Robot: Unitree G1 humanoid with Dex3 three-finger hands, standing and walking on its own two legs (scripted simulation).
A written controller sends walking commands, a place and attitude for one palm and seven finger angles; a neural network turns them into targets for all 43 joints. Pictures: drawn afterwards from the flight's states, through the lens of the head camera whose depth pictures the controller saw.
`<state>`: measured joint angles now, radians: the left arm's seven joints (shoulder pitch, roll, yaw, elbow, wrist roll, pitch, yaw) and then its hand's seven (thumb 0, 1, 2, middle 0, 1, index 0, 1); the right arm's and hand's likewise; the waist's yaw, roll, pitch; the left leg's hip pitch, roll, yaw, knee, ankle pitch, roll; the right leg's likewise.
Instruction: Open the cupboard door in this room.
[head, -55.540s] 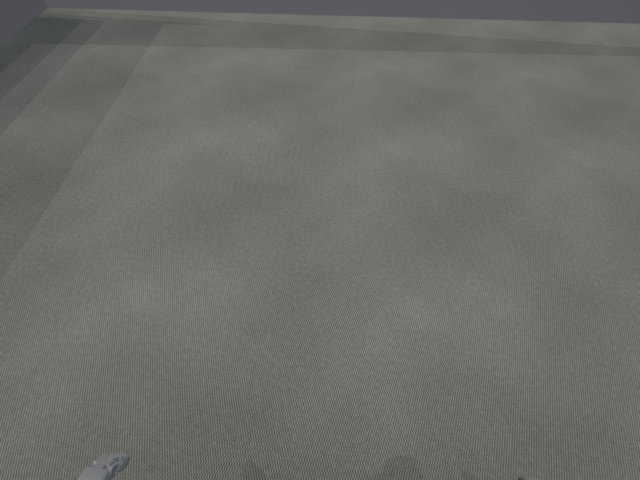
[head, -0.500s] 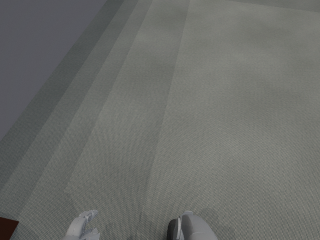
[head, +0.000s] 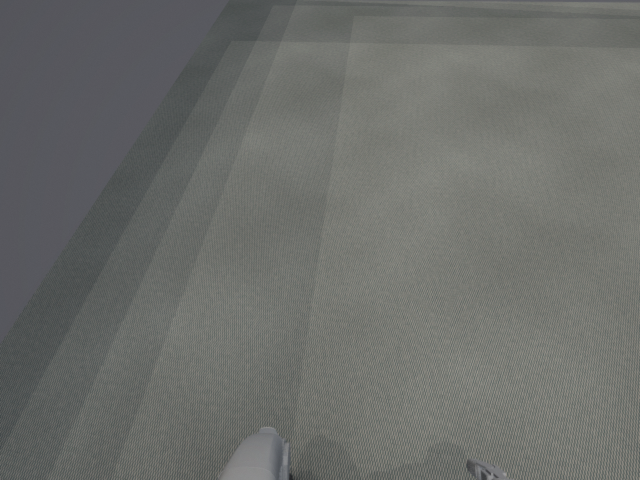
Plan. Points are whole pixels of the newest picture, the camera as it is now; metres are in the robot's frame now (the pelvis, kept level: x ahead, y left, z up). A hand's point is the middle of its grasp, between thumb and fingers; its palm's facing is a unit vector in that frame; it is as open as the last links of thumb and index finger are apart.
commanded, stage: walk to a spot facing it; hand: left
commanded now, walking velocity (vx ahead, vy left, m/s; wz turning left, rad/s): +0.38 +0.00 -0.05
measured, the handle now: out of the picture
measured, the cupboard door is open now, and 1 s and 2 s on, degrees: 44 44 44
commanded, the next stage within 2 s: turn to face it in 0.42 s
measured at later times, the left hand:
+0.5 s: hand (241, 332) +0.37 +0.19 -0.17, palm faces -0.08 -0.98 -0.17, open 7.3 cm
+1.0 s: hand (273, 249) +0.55 +0.16 -0.16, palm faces +0.10 -0.97 -0.22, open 7.1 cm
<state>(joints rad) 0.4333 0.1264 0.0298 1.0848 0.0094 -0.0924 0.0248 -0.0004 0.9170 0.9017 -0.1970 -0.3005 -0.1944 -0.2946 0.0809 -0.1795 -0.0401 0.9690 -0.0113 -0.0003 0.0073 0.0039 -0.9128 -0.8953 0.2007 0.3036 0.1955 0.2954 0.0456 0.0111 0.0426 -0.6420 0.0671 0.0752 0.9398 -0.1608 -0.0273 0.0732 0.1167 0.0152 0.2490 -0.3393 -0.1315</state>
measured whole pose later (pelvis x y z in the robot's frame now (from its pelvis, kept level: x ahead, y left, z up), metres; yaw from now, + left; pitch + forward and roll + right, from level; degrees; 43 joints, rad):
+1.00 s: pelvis +0.46 -0.03 +0.00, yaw +5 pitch +0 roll +1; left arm 0.15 0.17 0.05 0.96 0.02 -0.04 0.03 -0.03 0.95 0.90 -0.20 -0.30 -0.20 -0.30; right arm 0.17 -0.20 -0.05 0.99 -0.02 0.04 0.00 0.01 -0.93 -0.90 0.20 0.30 0.19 0.30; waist -0.04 -0.01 0.07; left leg -0.54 0.10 0.10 0.92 -0.31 -0.06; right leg -0.13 -0.06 -0.31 0.49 -0.36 -0.05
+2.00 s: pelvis +0.53 -0.08 +0.00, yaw +42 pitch +0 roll +2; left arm 0.26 0.19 0.03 0.91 0.02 -0.01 0.02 0.00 0.91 0.90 -0.20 -0.30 -0.20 -0.30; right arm 0.10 -0.26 -0.08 0.95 -0.02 0.10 0.03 0.01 -0.91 -0.90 0.20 0.30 0.19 0.30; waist 0.01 -0.01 0.11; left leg -0.42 0.04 0.04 0.92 -0.44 -0.08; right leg -0.19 -0.13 -0.27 0.54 -0.34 -0.02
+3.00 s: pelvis +0.53 -0.09 +0.00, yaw +79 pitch +0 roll +2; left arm 0.21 0.19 0.04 0.90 0.03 0.00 0.02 0.00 0.91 0.90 -0.20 -0.30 -0.20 -0.30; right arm 0.13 -0.26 -0.08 0.97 -0.02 0.09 0.03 0.01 -0.91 -0.90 0.20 0.30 0.19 0.30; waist -0.01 -0.02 0.12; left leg -0.41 0.05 0.05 0.86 -0.44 -0.08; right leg -0.18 -0.15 -0.25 0.55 -0.35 0.01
